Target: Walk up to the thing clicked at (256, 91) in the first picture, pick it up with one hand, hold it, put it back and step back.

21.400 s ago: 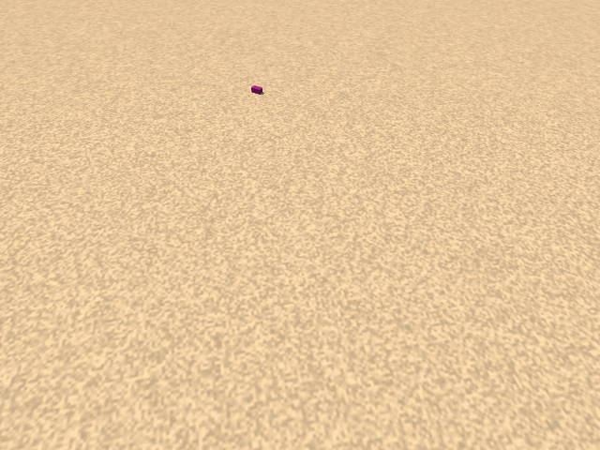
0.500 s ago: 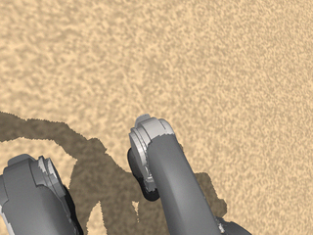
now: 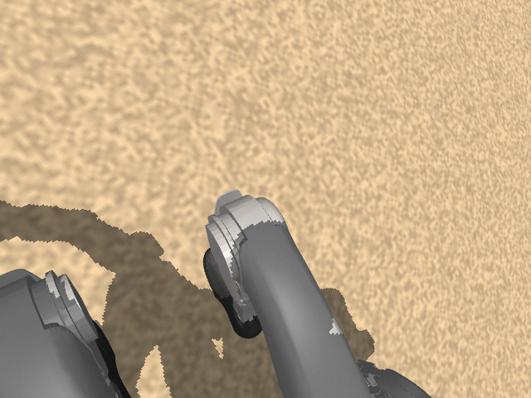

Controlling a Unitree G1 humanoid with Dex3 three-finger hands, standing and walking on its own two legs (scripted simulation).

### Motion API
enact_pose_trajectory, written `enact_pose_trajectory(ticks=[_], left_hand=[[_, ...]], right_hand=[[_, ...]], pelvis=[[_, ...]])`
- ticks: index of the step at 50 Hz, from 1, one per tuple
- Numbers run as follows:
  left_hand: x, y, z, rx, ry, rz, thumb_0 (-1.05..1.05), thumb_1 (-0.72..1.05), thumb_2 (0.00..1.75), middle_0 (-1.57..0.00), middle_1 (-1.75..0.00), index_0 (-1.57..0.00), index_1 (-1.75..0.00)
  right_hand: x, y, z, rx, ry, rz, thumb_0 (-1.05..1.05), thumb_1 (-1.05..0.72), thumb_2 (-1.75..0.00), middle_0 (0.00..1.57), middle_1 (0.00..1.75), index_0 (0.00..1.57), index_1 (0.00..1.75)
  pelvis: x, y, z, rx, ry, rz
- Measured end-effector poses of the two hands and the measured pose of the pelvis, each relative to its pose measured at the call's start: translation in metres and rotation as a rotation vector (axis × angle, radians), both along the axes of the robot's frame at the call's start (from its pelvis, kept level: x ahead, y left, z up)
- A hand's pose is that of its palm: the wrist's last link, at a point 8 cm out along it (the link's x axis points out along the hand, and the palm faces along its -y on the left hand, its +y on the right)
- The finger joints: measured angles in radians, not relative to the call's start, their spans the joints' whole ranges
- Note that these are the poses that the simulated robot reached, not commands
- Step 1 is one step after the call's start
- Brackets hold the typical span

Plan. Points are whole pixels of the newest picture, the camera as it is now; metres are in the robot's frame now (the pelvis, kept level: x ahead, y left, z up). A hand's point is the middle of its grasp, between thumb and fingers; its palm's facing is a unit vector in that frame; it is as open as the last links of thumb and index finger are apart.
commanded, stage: rest palm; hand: left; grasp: from above
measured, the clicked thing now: out of the picture +0.46 +0.32 -0.32
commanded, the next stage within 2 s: close in 1.02 s
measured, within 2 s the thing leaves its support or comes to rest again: neither
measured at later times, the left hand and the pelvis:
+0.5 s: hand out of the picture +0.44 +0.32 -0.26, palm faces -0.08 -0.45 -0.89, open 13.1 cm; pelvis +0.01 +0.01 -0.01, yaw -1 degrees
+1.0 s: hand out of the picture +0.45 +0.32 -0.27, palm faces -0.08 -0.46 -0.88, open 11.9 cm; pelvis +0.01 +0.01 -0.02, yaw -2 degrees
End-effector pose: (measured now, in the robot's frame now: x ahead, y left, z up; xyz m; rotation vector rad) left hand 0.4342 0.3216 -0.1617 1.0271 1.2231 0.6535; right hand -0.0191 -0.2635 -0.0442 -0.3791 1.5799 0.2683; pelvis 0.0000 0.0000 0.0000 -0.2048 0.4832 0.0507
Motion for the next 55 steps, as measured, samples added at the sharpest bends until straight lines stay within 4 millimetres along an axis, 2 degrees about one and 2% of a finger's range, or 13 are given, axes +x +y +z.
enact_pose_trajectory(ticks=[12, 18, 29, 46, 55], left_hand=[[0.009, -0.014, -0.026, -0.045, -0.029, 0.027, 0.0, -0.44, 0.93, -0.21, -0.91, -0.18, -0.95], [0.014, -0.008, -0.031, -0.023, -0.03, 0.024, 0.0, -0.41, 0.91, -0.22, -0.91, -0.19, -0.94], [0.008, 0.001, -0.045, -0.039, -0.018, 0.053, 0.0, -0.32, 0.85, -0.26, -0.89, -0.25, -0.9], [0.013, 0.004, -0.052, -0.029, -0.021, 0.032, 0.0, -0.2, 0.76, -0.33, -0.83, -0.34, -0.83], [0.012, -0.002, -0.06, -0.041, -0.02, 0.027, 0.0, -0.13, 0.73, -0.39, -0.79, -0.4, -0.79]], right_hand=[[0.011, 0.004, 0.005, -0.01, 0.014, 0.05, 0.0, -0.91, -0.9, 0.2, 0.3, 0.2, 0.3], [0.021, 0.009, -0.001, 0.0, 0.006, 0.072, 0.0, -0.91, -0.9, 0.2, 0.3, 0.2, 0.3], [0.03, 0.019, -0.011, 0.037, -0.001, 0.092, 0.0, -0.91, -0.9, 0.2, 0.3, 0.2, 0.3], [0.03, 0.016, -0.006, 0.013, 0.013, 0.093, 0.0, -0.91, -0.9, 0.2, 0.3, 0.2, 0.3], [0.027, 0.018, -0.003, 0.014, 0.02, 0.086, 0.0, -0.91, -0.9, 0.2, 0.3, 0.2, 0.3]], pelvis=[[0.005, 0.001, -0.004, -0.017, -0.013, 0.006], [0.007, 0.004, -0.008, -0.027, -0.018, 0.004], [0.008, 0.007, -0.013, -0.032, -0.023, 0.002], [0.009, 0.009, -0.017, -0.043, -0.023, -0.004], [0.009, 0.008, -0.017, -0.045, -0.026, -0.009]])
